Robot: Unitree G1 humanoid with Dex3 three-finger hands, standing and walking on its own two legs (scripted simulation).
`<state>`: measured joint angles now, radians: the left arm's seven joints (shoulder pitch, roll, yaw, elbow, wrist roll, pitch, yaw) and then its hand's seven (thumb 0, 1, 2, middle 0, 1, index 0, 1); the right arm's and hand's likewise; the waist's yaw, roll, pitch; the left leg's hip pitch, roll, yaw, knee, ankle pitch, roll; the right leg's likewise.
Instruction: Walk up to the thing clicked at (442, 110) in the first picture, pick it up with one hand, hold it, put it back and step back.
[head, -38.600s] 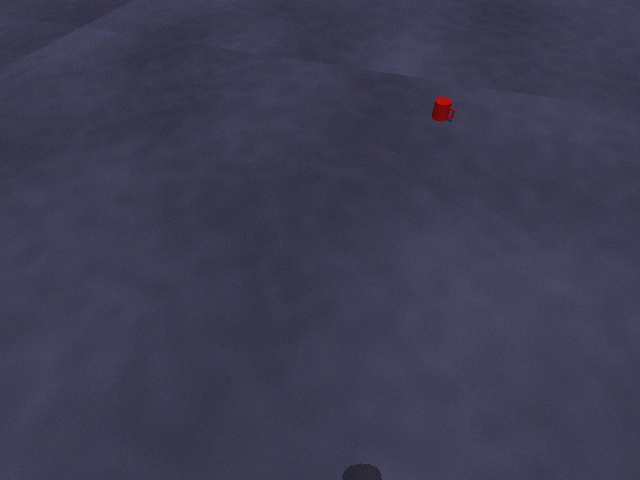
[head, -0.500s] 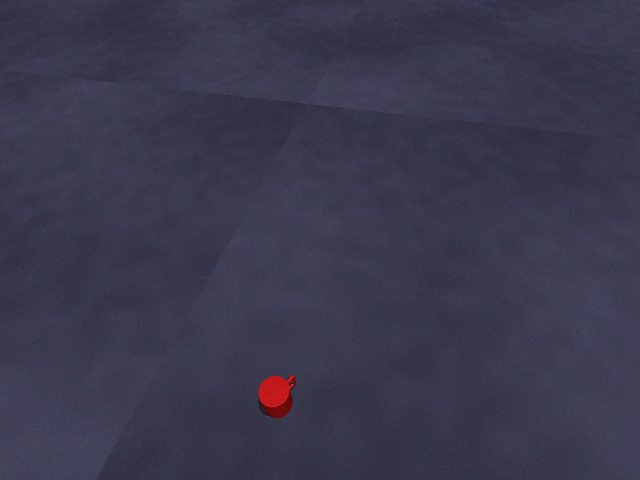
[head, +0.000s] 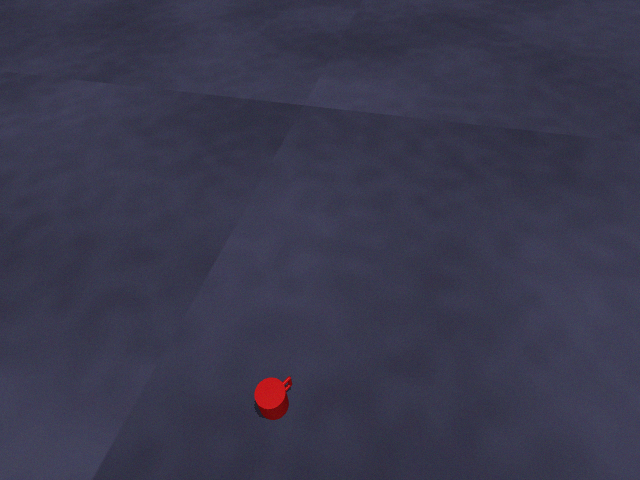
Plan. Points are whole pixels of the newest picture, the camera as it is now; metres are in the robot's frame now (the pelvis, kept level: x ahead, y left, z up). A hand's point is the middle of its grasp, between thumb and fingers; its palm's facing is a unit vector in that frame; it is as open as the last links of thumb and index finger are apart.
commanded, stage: stand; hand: left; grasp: from above
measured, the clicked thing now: (276, 394) +0.48 +0.18 -0.73
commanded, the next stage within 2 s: step back in 0.26 s
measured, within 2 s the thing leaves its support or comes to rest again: neither
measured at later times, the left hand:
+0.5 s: hand out of the picture +0.08 +0.29 -0.17, palm faces +0.00 -0.92 -0.38, open 7.4 cm
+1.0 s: hand out of the picture +0.01 +0.29 -0.17, palm faces -0.11 -0.91 -0.40, open 7.4 cm
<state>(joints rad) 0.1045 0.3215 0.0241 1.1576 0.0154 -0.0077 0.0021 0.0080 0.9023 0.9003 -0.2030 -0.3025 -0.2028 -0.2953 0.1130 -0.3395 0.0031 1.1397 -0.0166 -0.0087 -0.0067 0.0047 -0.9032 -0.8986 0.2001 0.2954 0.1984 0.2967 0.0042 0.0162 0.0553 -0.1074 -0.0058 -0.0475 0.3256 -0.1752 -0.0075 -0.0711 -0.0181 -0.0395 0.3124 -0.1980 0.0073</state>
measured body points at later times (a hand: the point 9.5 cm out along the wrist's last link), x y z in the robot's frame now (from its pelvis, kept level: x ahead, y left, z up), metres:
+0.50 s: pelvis -0.03 +0.02 -0.02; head +0.02 +0.03 +0.43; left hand +0.08 +0.33 -0.14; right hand +0.06 -0.30 -0.14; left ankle -0.04 +0.13 -0.72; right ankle -0.02 -0.12 -0.75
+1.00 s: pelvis -0.11 +0.04 -0.03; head -0.05 +0.02 +0.41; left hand +0.01 +0.34 -0.15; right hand -0.03 -0.28 -0.16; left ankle -0.05 +0.14 -0.75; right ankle -0.13 -0.08 -0.75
